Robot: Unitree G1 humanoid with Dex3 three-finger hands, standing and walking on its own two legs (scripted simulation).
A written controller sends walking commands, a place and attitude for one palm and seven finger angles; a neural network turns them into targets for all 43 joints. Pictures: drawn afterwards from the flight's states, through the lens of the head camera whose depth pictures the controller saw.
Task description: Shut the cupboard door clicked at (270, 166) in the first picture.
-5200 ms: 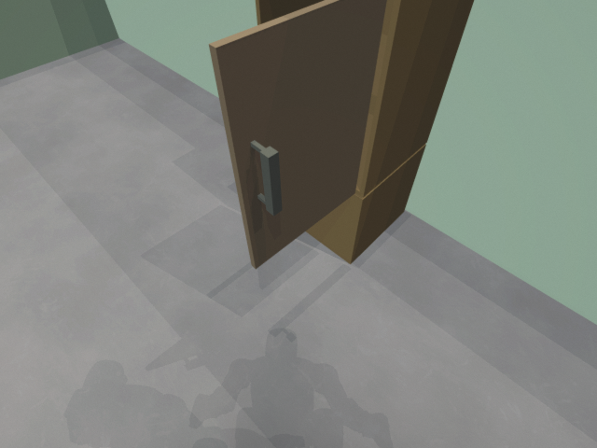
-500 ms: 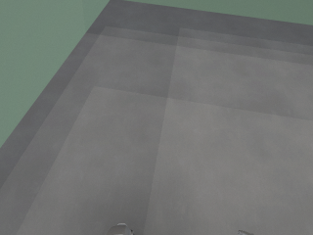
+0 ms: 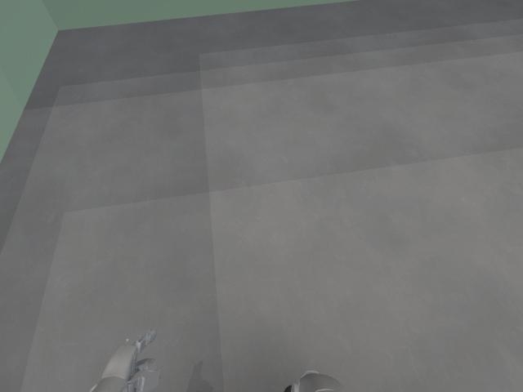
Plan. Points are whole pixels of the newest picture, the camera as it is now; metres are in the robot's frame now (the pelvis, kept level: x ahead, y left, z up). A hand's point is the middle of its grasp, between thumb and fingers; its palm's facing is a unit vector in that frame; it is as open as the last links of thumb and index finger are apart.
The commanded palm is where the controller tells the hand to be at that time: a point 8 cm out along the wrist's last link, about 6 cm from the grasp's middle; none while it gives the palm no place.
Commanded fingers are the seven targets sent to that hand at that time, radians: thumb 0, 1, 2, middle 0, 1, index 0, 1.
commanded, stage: walk around to get in front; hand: left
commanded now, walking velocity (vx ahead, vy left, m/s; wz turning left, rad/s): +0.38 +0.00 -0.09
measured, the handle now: out of the picture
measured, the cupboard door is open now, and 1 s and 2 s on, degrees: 87 87 87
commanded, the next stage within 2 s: walk to a spot facing it in 0.10 s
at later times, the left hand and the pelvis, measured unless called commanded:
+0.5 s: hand (171, 383) +0.16 +0.17 -0.18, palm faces +0.13 -0.98 -0.16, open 7.4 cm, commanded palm none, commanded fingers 0.00 0.90 0.90 -0.20 -0.30 -0.20 -0.30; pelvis +0.22 +0.01 +0.00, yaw +4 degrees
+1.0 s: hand (181, 259) +0.37 +0.17 -0.13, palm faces +0.31 -0.91 -0.28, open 7.4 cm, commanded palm none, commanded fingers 0.00 0.90 0.90 -0.20 -0.30 -0.20 -0.30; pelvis +0.30 -0.07 +0.01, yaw +22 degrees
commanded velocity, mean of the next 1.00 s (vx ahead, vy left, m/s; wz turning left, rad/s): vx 0.05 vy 0.00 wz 0.50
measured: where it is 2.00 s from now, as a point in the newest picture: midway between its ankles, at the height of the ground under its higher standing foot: (294, 330)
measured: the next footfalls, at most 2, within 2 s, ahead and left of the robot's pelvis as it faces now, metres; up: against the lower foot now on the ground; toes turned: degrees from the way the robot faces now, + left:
left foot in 0.44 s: +0.33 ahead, +0.09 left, +0.00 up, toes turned +10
right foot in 0.92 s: +0.36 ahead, -0.16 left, +0.00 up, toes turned +19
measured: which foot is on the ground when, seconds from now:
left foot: up 0.00-0.42, down 0.44-0.92, up 0.94-1.00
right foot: down 0.00-0.46, up 0.48-0.90, down 0.92-1.00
